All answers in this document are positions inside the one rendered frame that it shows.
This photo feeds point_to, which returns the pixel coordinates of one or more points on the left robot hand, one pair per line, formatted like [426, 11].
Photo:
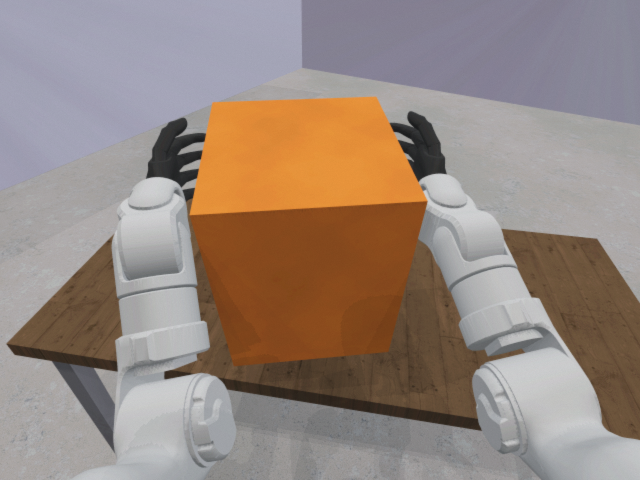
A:
[166, 162]

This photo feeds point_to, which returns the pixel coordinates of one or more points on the table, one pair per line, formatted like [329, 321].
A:
[427, 373]

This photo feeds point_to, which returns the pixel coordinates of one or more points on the robot left forearm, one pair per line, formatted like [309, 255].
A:
[155, 281]

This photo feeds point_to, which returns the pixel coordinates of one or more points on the carton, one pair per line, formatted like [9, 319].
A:
[307, 214]

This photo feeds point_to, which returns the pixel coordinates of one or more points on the robot left upper arm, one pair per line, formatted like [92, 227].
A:
[172, 429]

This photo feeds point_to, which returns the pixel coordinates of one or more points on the robot right forearm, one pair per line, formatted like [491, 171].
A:
[497, 312]

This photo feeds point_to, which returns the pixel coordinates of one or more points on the right robot hand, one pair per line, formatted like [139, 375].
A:
[426, 152]

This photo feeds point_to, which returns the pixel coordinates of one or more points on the robot right upper arm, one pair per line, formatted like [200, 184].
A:
[538, 406]

